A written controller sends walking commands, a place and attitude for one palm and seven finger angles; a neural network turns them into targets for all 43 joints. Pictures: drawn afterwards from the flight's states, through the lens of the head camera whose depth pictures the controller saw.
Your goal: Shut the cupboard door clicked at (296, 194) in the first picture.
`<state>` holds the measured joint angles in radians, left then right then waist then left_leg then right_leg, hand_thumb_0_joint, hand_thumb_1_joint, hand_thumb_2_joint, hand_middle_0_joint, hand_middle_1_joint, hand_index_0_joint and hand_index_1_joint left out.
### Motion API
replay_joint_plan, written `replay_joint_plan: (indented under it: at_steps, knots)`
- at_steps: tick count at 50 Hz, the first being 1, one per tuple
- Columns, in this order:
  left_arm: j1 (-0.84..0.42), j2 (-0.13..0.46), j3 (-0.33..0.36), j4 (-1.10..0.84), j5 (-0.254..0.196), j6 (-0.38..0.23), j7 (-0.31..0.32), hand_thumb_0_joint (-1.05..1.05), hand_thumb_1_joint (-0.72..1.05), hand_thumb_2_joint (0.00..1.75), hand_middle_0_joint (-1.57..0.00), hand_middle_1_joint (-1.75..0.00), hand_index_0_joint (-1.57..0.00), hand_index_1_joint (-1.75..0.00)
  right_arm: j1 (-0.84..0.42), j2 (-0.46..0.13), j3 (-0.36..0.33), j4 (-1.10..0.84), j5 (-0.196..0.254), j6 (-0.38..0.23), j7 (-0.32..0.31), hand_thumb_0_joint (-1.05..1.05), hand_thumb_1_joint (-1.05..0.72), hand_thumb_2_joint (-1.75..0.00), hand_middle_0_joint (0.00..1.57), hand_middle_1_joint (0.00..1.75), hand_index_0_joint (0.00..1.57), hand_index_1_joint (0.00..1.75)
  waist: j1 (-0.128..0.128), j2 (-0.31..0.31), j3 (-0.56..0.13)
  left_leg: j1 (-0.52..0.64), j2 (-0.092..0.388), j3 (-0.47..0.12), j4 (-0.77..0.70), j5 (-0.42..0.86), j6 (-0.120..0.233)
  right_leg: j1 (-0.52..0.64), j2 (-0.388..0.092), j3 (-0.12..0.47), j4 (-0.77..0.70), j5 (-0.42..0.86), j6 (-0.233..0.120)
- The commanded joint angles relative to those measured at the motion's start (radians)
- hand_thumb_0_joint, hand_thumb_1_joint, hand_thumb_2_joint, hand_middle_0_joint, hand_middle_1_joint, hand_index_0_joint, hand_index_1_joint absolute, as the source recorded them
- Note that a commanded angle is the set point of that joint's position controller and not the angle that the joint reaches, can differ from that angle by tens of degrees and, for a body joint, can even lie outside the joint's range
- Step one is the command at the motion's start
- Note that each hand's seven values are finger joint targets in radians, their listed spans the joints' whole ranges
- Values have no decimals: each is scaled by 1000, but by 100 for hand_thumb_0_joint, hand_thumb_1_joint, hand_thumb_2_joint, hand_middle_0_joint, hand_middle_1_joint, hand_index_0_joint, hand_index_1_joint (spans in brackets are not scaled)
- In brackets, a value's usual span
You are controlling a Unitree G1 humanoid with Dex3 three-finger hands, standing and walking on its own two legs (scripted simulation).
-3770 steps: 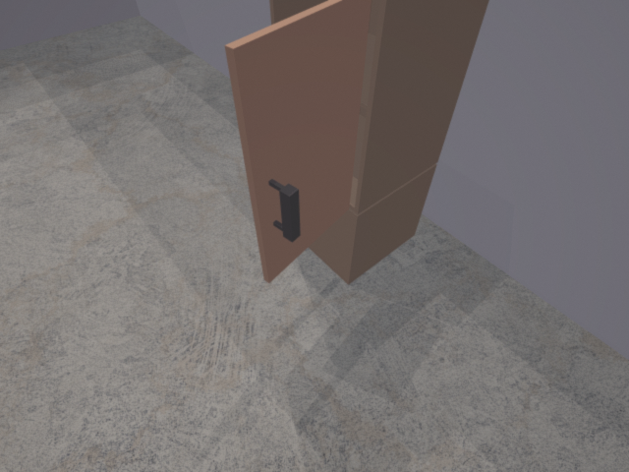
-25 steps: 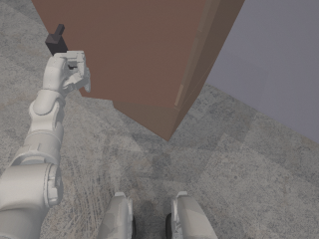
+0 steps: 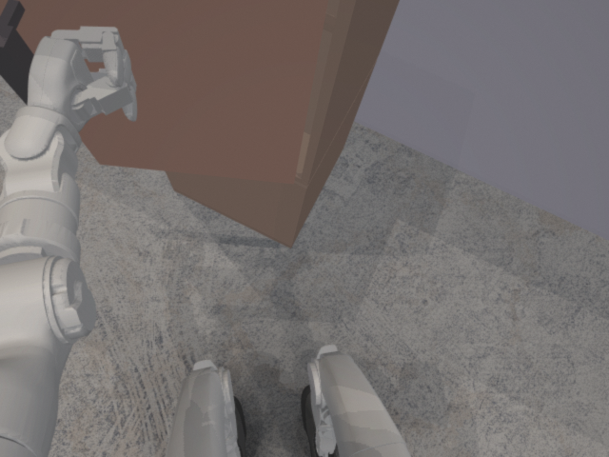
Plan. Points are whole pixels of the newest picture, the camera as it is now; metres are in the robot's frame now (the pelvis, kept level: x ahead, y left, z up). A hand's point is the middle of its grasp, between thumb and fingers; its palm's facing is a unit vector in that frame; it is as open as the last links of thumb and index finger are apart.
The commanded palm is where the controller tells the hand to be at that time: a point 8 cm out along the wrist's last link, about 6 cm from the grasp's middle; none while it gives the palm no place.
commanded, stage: push the door shut along its arc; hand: left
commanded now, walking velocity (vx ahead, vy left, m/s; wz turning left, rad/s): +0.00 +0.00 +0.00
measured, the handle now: (41, 72) +0.58 +0.24 +0.06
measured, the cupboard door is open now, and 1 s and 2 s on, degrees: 23 6 6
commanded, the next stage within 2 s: pull the fist back off the door in 0.46 s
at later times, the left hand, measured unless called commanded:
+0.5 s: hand (139, 63) +0.58 +0.13 +0.08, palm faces -0.32 -0.95 -0.04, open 3.1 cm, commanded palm +0.61 +0.12 +0.06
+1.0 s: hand (166, 57) +0.59 +0.10 +0.07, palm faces +0.10 -1.00 +0.00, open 3.0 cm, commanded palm +0.55 +0.14 +0.06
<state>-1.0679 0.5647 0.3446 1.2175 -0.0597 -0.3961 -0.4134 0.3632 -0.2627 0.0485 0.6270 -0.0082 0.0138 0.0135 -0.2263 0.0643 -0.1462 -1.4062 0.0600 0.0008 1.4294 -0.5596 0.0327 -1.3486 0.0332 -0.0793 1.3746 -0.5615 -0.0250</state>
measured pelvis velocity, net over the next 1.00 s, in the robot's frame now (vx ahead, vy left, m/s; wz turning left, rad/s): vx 0.01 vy -0.01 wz -0.01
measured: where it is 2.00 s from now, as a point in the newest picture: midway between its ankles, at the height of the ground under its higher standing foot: (278, 451)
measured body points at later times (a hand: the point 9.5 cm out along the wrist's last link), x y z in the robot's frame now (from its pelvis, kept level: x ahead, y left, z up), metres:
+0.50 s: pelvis -0.01 +0.00 -0.02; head +0.19 +0.04 +0.38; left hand +0.59 +0.18 +0.08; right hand -0.02 -0.27 -0.11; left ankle +0.04 +0.10 -0.58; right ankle +0.04 -0.11 -0.58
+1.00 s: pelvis +0.01 -0.01 +0.01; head +0.19 +0.00 +0.42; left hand +0.58 +0.16 +0.07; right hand -0.05 -0.24 -0.10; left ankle +0.04 +0.10 -0.58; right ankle +0.04 -0.11 -0.58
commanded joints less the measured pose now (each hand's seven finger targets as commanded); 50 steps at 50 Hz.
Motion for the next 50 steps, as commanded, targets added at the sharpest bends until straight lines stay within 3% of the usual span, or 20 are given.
replay_joint_plan:
  at_steps: [1,3,7,11,12,16,17,23,28,29,30,31,33,36,38,39,41,46,48,50]
  knots:
    - [-538,184,-20,-199,-25,-24,-21,0,90,90,-130,-150,-130,-150,182,-202,-77,-23,1,-26,-19,0,-90,-90,20,30,20,30,-61,129,-579,491,-24,-106,-111,358,19,188,24,60,-192,277,-8]
    - [-573,227,-1,-188,-24,-11,-28,0,90,90,-130,-150,-130,-150,188,-207,-72,-16,1,-32,-26,0,-90,-90,20,30,20,30,-71,114,-568,454,-24,-104,-101,333,23,192,26,64,-195,256,-8]
    - [-665,200,-48,-165,-16,9,-36,0,90,90,-130,-150,-130,-150,194,-206,-66,5,0,-50,-33,0,-90,-90,20,30,20,30,-96,165,-564,470,-23,-112,-83,324,22,126,28,56,-187,229,-13]
    - [-733,220,-53,-147,-9,24,-40,0,90,90,-130,-150,-130,-150,199,-213,-59,14,-4,-68,-40,0,-90,-90,20,30,20,30,-117,198,-567,474,-21,-118,-65,324,23,72,31,46,-171,214,-17]
    - [-729,185,-77,-114,-4,37,-40,0,90,90,-130,-150,-130,-150,196,-211,-57,15,-5,-71,-39,0,-90,-90,20,30,20,30,-121,207,-549,472,-23,-121,-65,316,21,55,34,42,-172,206,-20]
    - [-811,183,-96,-170,9,41,-37,0,90,90,-130,-150,-130,-150,205,-219,-61,24,-13,-87,-42,0,-90,-90,20,30,20,30,-134,278,-617,555,-17,-140,-54,357,17,-9,35,28,-147,217,-24]
    - [-799,158,-108,-154,13,52,-38,0,90,90,-130,-150,-130,-150,206,-217,-62,26,-15,-89,-40,0,-90,-90,20,30,20,30,-135,277,-617,568,-17,-145,-54,361,15,-21,37,22,-147,217,-25]
    - [-873,183,-109,-141,36,85,-31,0,90,90,-130,-150,-130,-150,222,-224,-56,36,-19,-101,-43,0,-90,-90,20,30,20,30,-159,276,-601,552,-14,-157,-52,316,14,-61,40,11,-135,193,-24]
    - [-929,161,-134,-105,50,108,-24,0,90,90,-130,-150,-130,-150,233,-224,-47,45,-25,-115,-44,0,-90,-90,20,30,20,30,-185,285,-566,522,-14,-164,-51,268,16,-101,42,3,-129,166,-24]
    - [-900,213,87,-124,-31,121,168,0,90,90,-130,-150,-130,-150,293,-210,-31,5,-58,-118,-37,0,-90,-90,20,30,20,30,-115,271,-571,473,4,-184,-87,248,10,-54,31,0,-124,169,-18]
    - [-830,190,70,-87,1,123,263,0,90,90,-130,-150,-130,-150,286,-207,-33,8,-67,-117,-20,0,-90,-90,20,30,20,30,-104,281,-585,496,11,-203,-112,235,-1,-71,31,-6,-114,154,-14]
    - [-821,113,35,-94,4,128,318,0,90,90,-130,-150,-130,-150,274,-200,-40,5,-69,-113,-4,0,-90,-90,20,30,20,30,-116,279,-574,506,14,-214,-120,235,-6,-91,26,-11,-110,159,-11]
    - [-809,51,50,-141,22,112,440,0,90,90,-130,-150,-130,-150,302,-191,-54,6,-94,-104,25,0,-90,-90,20,30,20,30,-111,253,-598,527,15,-212,-128,248,-12,-70,23,-12,-118,163,-1]
    - [-767,68,19,-197,161,35,593,0,90,90,-130,-150,-130,-150,313,-186,-66,6,-117,-86,72,0,-90,-90,20,30,20,30,-93,296,-650,563,11,-195,-123,317,-22,-47,21,-8,-113,178,-4]
    - [-753,93,-2,-213,230,-5,609,0,90,90,-130,-150,-130,-150,323,-188,-77,12,-118,-67,92,0,-90,-90,20,30,20,30,-100,294,-667,576,8,-179,-120,343,-22,-15,21,-1,-126,195,-7]
    - [-758,88,-18,-232,237,-19,598,0,90,90,-130,-150,-130,-150,326,-188,-82,12,-115,-57,97,0,-90,-90,20,30,20,30,-106,291,-682,577,2,-167,-123,353,-20,25,22,4,-140,211,-8]
    - [-719,102,6,-241,202,-35,555,0,90,90,-130,-150,-130,-150,324,-190,-85,2,-102,-42,99,0,-90,-90,20,30,20,30,-89,258,-708,561,-10,-144,-138,368,-14,131,28,18,-169,247,-8]
    - [-551,111,85,-203,83,-25,469,0,90,90,-130,-150,-130,-150,304,-177,-81,-13,-73,-27,77,0,-90,-90,20,30,20,30,-49,121,-665,429,-27,-90,-169,348,2,350,30,53,-223,331,4]
    - [-478,99,98,-203,66,-43,468,0,90,90,-130,-150,-130,-150,294,-165,-81,-18,-70,-24,73,0,-90,-90,20,30,20,30,-35,67,-617,377,-31,-69,-176,340,7,401,27,66,-235,360,10]
    - [-422,70,89,-216,70,-82,474,0,90,90,-130,-150,-130,-150,282,-156,-84,-21,-72,-26,75,0,-90,-90,20,30,20,30,-20,62,-586,368,-35,-53,-179,343,8,415,24,77,-238,384,9]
